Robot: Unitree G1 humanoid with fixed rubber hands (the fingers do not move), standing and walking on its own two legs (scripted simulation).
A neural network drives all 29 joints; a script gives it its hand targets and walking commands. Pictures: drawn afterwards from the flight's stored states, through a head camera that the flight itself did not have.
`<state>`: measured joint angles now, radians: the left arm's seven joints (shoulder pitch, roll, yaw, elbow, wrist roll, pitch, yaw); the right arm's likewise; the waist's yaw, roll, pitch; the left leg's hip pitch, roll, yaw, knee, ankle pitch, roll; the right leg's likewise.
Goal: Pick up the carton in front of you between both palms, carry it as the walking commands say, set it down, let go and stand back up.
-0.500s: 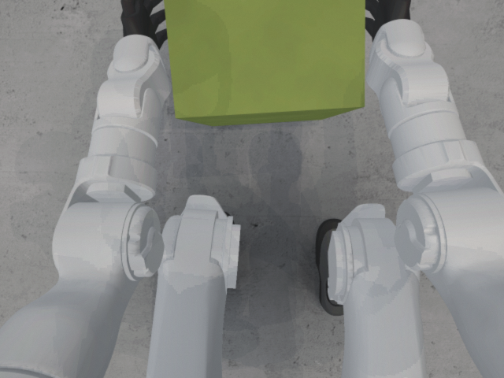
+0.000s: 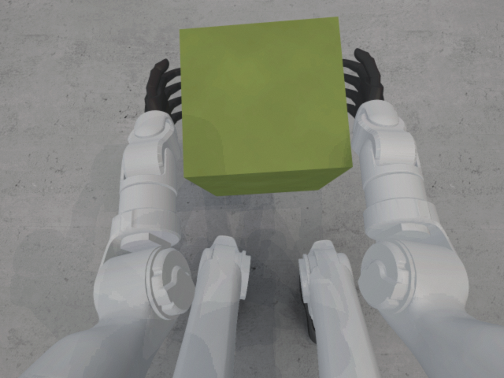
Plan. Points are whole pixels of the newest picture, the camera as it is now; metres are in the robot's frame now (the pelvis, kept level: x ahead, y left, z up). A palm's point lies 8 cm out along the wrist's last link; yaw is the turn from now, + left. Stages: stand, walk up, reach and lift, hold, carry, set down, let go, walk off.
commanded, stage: reach and lift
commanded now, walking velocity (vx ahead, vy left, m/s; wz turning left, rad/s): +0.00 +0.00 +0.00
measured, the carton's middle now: (263, 126) +0.50 +0.03 -0.12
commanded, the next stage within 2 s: none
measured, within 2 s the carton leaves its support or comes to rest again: neither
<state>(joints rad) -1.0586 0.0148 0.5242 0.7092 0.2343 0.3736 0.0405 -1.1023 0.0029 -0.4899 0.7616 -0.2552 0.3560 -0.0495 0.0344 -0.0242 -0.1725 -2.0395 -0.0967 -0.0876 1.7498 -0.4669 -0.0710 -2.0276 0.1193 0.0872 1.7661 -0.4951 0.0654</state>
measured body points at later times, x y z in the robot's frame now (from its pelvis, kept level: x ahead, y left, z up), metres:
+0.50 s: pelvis +0.05 +0.00 +0.14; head +0.21 +0.01 +0.56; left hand +0.46 +0.17 +0.09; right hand +0.47 -0.13 +0.09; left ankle +0.12 +0.13 -0.45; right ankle +0.11 -0.13 -0.45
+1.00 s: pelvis +0.10 +0.00 +0.26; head +0.14 +0.00 +0.71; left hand +0.42 +0.16 +0.24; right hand +0.43 -0.14 +0.24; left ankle +0.12 +0.13 -0.45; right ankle +0.11 -0.13 -0.45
